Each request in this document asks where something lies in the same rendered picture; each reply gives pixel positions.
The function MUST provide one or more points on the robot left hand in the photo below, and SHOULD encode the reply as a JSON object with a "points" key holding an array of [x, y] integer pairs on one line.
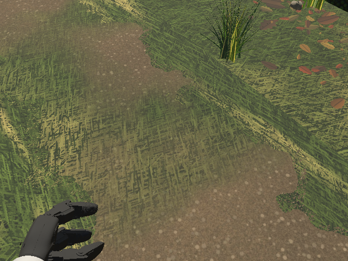
{"points": [[45, 240]]}

